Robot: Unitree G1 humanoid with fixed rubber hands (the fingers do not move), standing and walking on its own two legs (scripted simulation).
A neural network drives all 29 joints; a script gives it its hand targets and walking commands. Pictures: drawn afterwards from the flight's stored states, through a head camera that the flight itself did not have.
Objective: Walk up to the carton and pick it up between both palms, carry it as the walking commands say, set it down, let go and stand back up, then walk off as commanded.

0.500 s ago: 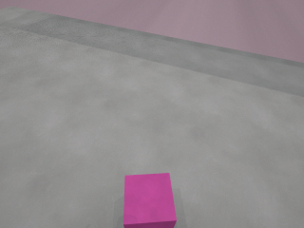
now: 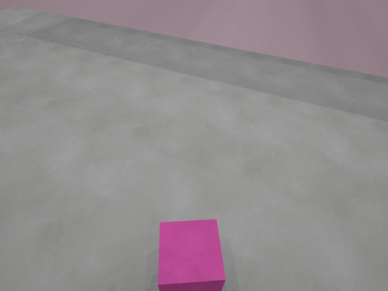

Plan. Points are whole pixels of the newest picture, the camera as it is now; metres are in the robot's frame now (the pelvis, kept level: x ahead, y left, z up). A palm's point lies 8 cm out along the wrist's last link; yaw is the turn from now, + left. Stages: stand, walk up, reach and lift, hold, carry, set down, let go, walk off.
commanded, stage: walk off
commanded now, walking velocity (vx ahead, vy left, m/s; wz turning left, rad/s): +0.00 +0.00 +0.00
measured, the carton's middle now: (189, 259) +0.42 +0.02 -0.66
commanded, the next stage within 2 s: stand in 1.88 s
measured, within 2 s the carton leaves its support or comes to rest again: rests again in 1.88 s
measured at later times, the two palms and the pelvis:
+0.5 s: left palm out of the picture -0.01 +0.33 -0.16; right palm (284, 270) +0.22 -0.20 -0.12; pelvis +0.08 +0.05 -0.02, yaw +11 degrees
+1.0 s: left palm (43, 193) +0.40 +0.44 -0.10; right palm (242, 223) +0.34 -0.12 -0.12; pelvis +0.30 +0.15 -0.01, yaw +29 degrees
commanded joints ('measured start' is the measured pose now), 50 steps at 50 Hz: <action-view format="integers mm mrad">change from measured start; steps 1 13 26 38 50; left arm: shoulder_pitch -34 137 174 44 -103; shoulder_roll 168 171 128 -48 -54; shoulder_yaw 30 39 72 36 32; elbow -39 -7 -84 -232 -340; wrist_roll -1 15 18 31 -2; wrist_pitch -9 32 -39 -11 -46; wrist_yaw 4 16 -17 -42 -21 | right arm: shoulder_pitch -33 -34 155 291 346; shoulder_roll -175 -82 -16 -34 -27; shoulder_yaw -30 -11 -57 -67 -84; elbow -39 -84 -161 -131 -144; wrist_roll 1 -11 -16 12 2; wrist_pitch -9 32 4 -50 -39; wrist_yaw -4 15 76 11 -1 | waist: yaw -1 71 -62 -8 -14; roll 9 -118 -27 32 158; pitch -28 107 -5 -39 -39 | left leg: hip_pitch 3 -429 6 42 27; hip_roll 134 31 3 181 168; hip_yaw -109 -65 220 -214 -295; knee -46 198 304 -69 138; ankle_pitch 148 -412 -125 257 636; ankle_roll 15 21 17 172 117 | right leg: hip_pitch -18 61 -214 -574 -239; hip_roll -126 -213 -285 -150 5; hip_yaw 96 189 -205 -67 -99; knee -45 -90 238 736 202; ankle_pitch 135 -555 55 -47 -31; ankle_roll -23 -75 -14 77 37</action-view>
